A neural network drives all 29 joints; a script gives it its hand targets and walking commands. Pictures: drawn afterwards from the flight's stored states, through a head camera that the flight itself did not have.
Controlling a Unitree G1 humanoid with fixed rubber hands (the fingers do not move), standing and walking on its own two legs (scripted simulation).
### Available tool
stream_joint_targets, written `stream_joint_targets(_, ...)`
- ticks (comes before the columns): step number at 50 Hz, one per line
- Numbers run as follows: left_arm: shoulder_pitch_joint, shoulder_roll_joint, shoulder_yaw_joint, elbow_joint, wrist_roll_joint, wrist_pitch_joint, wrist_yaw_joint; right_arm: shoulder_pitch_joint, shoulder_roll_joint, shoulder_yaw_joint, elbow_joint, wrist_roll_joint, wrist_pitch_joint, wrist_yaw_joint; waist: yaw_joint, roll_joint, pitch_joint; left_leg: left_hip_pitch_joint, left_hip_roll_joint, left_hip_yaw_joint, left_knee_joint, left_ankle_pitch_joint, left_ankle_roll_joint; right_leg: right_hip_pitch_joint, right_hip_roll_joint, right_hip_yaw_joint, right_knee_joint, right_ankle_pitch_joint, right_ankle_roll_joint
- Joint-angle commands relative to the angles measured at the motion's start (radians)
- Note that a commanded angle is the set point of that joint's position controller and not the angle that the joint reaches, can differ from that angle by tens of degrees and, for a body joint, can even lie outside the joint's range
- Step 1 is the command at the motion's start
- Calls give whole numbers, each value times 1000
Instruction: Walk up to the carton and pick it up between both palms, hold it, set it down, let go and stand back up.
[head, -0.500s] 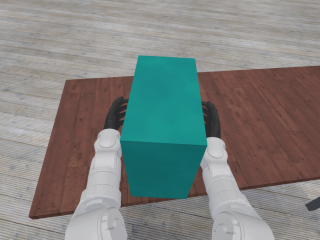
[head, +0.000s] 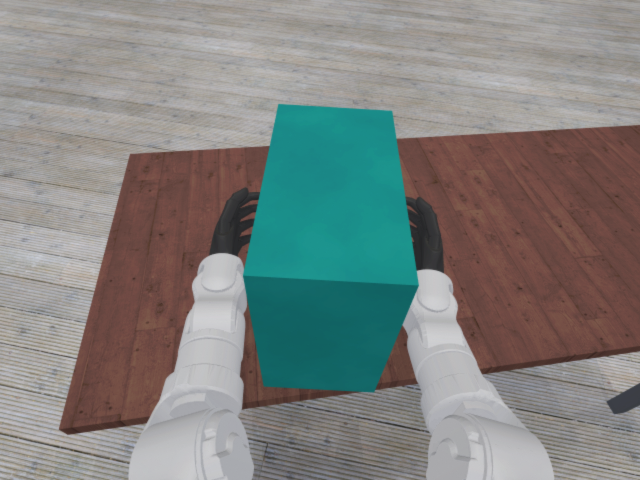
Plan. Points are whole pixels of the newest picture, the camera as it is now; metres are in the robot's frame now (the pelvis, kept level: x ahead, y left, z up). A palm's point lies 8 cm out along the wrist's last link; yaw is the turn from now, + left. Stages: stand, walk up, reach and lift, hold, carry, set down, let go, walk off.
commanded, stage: reach and lift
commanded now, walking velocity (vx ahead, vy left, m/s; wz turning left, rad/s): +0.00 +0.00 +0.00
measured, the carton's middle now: (327, 250) +0.43 -0.02 +0.04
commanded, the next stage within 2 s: none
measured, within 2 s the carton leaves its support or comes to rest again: leaves its support in 0.36 s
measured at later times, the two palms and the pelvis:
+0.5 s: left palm (235, 236) +0.39 +0.10 +0.11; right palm (441, 255) +0.37 -0.15 +0.10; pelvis +0.00 +0.00 +0.00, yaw +1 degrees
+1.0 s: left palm (214, 218) +0.38 +0.12 +0.16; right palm (440, 234) +0.36 -0.14 +0.14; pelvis -0.02 +0.00 +0.00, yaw +2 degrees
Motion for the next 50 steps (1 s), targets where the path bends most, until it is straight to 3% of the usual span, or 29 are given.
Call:
stream_joint_targets(1,-572,-502,-334,-6,0,-28,-130,-520,481,338,55,-51,-24,117,-3,83,-487,325,-38,84,30,238,-27,-28,83,-110,-14,275,-1)
stream_joint_targets(3,-573,-508,-345,-7,-9,-30,-116,-541,463,330,50,-42,-27,117,-18,90,-499,348,-33,76,36,245,-34,-36,86,-117,-19,259,-2)
stream_joint_targets(4,-617,-540,-383,-38,-23,-42,-106,-560,471,355,39,-27,-40,117,-14,113,-557,381,-28,70,58,302,-43,-49,95,-122,-12,288,-8)
stream_joint_targets(5,-621,-544,-392,-49,-27,-40,-102,-569,468,375,19,-21,-43,115,-9,98,-566,383,-29,71,64,326,-44,-47,93,-122,-15,308,-7)
stream_joint_targets(7,-630,-538,-421,-70,-60,-46,-94,-559,475,402,17,-8,-39,103,-42,81,-580,392,-36,69,80,345,-44,-18,86,-112,-10,383,1)
stream_joint_targets(11,-655,-547,-456,-104,-68,-28,-87,-625,475,471,-40,52,-33,97,-19,78,-627,395,-39,63,87,352,-44,-3,86,-104,1,417,6)
stream_joint_targets(12,-695,-557,-461,-115,-85,-25,-83,-623,466,472,-13,58,-18,93,-33,70,-622,385,-38,57,81,323,-45,-3,87,-109,-6,391,3)
stream_joint_targets(13,-668,-540,-466,-134,-87,-18,-81,-634,469,504,-41,83,-8,96,-14,60,-627,382,-39,61,81,318,-39,1,84,-99,1,401,9)
stream_joint_targets(15,-703,-566,-525,-158,-129,2,-83,-674,458,537,-106,125,1,86,-45,84,-688,403,-44,43,103,352,-48,-2,83,-101,8,438,6)
stream_joint_targets(17,-689,-585,-567,-202,-146,25,-71,-683,453,585,-153,177,17,78,-53,97,-764,426,-51,33,118,387,-58,21,84,-96,15,497,8)
stream_joint_targets(19,-687,-586,-570,-242,-150,50,-71,-701,465,642,-183,226,46,72,-42,69,-716,427,-57,28,120,392,-50,45,82,-81,17,526,19)
stream_joint_targets(20,-686,-588,-576,-233,-158,63,-70,-751,465,660,-219,243,50,69,-31,62,-704,408,-56,18,114,354,-47,37,84,-82,16,497,19)
stream_joint_targets(21,-704,-611,-613,-285,-182,79,-68,-740,457,679,-229,278,66,67,-45,79,-716,450,-53,12,120,387,-57,26,88,-87,19,489,16)
stream_joint_targets(23,-678,-617,-641,-303,-195,113,-64,-795,464,727,-307,327,82,59,-20,82,-719,423,-64,5,116,369,-54,34,88,-71,21,503,17)
stream_joint_targets(24,-688,-609,-630,-311,-198,130,-60,-792,465,737,-300,345,106,59,-28,58,-681,431,-62,-4,110,351,-47,29,87,-66,17,489,24)
stream_joint_targets(26,-679,-590,-606,-311,-179,173,-61,-798,460,744,-279,361,146,59,-8,41,-594,427,-62,-1,89,291,-36,10,93,-66,3,400,21)
stream_joint_targets(30,-651,-557,-555,-237,-152,267,-91,-830,433,676,-266,343,213,41,-34,-6,-397,369,-68,-1,30,90,-4,9,84,-57,-25,246,34)
stream_joint_targets(31,-732,-572,-564,-306,-169,258,-97,-854,458,669,-282,345,206,40,-42,12,-472,381,-72,6,36,103,-7,6,87,-63,-16,244,36)
stream_joint_targets(34,-755,-587,-570,-330,-183,265,-99,-857,469,659,-295,348,211,40,-49,19,-537,420,-75,-1,45,155,-18,19,89,-63,-13,293,34)
stream_joint_targets(35,-750,-583,-580,-343,-182,264,-100,-861,460,645,-306,345,202,39,-56,52,-548,432,-73,-5,53,201,-29,-1,91,-71,-6,315,30)
stream_joint_targets(36,-685,-593,-576,-264,-155,302,-99,-879,425,633,-276,349,218,42,-62,68,-496,427,-70,-9,42,178,-34,7,96,-75,-16,283,23)
stream_joint_targets(37,-707,-573,-560,-288,-148,305,-104,-899,432,630,-283,347,218,43,-47,67,-496,434,-71,1,40,170,-25,8,93,-77,-21,256,27)
stream_joint_targets(38,-671,-548,-532,-234,-135,325,-111,-879,417,623,-261,346,231,40,-53,49,-416,414,-73,5,29,124,-17,13,88,-70,-25,242,31)
stream_joint_targets(40,-721,-554,-528,-288,-140,337,-111,-897,409,627,-240,360,241,48,-41,62,-410,401,-71,8,19,104,-16,18,95,-80,-24,174,25)
stream_joint_targets(44,-842,-624,-649,-376,-204,327,-87,-973,407,609,-273,382,220,53,-101,135,-559,459,-60,-16,48,148,-60,-45,106,-104,-15,150,7)
stream_joint_targets(45,-828,-630,-671,-398,-223,322,-76,-1012,423,637,-349,388,205,50,-89,134,-636,494,-56,-22,66,198,-62,-44,109,-106,-9,185,5)
stream_joint_targets(47,-756,-603,-634,-340,-202,348,-66,-989,411,651,-318,387,240,51,-62,95,-549,472,-54,-18,60,192,-48,-31,107,-93,-13,182,8)
stream_joint_targets(48,-784,-595,-630,-404,-209,360,-62,-981,426,677,-313,412,259,49,-49,95,-559,483,-55,-19,65,207,-44,4,107,-91,-6,192,16)
stream_joint_targets(50,-832,-612,-657,-411,-228,372,-55,-1056,418,683,-344,434,263,54,-45,103,-593,463,-58,-23,54,139,-41,-27,108,-90,-4,138,7)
